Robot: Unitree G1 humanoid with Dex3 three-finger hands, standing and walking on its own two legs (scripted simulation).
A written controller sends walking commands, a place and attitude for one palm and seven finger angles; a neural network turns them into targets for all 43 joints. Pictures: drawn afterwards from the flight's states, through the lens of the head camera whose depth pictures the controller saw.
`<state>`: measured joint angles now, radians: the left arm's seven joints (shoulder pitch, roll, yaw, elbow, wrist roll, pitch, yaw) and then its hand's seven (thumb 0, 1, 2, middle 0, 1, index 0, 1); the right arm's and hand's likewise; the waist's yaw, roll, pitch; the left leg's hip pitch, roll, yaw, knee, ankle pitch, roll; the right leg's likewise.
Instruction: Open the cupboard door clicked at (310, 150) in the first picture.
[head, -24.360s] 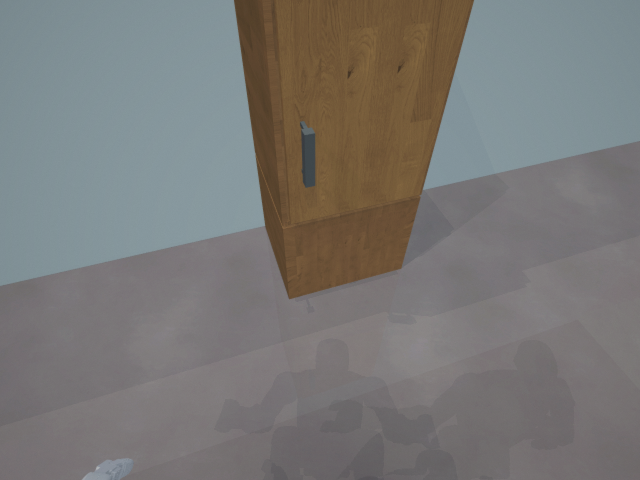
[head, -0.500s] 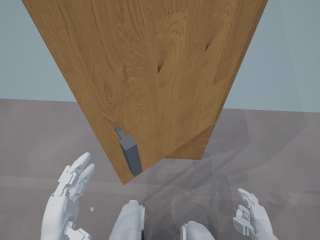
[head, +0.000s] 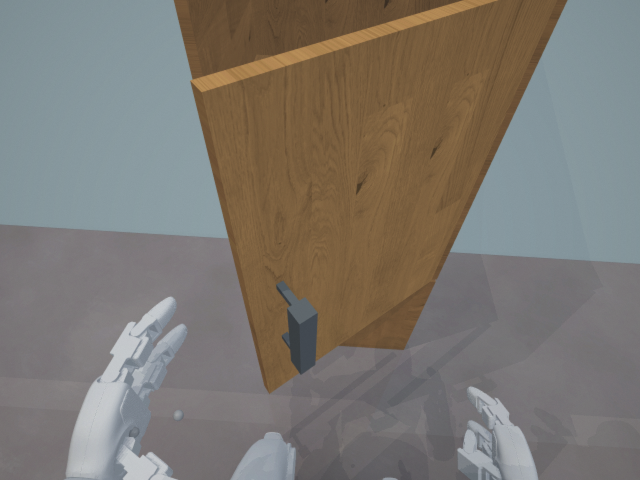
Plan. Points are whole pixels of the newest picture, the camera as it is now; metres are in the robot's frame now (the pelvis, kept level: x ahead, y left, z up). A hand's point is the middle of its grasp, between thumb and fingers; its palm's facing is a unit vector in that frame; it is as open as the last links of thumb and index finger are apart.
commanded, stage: draw the hand back to the body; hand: left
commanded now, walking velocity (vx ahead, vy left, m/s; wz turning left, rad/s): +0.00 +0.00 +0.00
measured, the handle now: (294, 327) +0.31 +0.06 +0.00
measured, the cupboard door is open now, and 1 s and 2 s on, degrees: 39 39 39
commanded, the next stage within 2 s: step back with the hand held close in 1.18 s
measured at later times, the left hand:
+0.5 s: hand (78, 334) +0.22 +0.23 +0.17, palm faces +0.30 -0.88 -0.38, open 12.7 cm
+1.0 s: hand (46, 247) +0.25 +0.23 +0.24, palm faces +0.42 -0.81 -0.40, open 7.7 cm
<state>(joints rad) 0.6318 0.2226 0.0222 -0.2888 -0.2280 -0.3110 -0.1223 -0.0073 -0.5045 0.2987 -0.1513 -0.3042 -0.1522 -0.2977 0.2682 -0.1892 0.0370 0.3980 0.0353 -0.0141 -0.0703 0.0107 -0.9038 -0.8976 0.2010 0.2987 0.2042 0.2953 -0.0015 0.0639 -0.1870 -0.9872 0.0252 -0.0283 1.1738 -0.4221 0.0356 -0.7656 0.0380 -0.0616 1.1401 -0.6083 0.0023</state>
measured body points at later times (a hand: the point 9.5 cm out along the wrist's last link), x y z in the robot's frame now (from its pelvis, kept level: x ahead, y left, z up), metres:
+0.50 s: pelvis +0.04 +0.01 +0.06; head +0.02 +0.00 +0.51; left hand +0.19 +0.27 +0.19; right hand +0.21 -0.21 -0.01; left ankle +0.08 +0.09 -0.64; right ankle -0.02 -0.13 -0.64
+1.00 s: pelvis +0.05 -0.02 +0.09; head +0.04 -0.05 +0.54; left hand +0.22 +0.27 +0.27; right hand +0.24 -0.25 +0.01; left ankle +0.08 +0.09 -0.64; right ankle -0.02 -0.13 -0.64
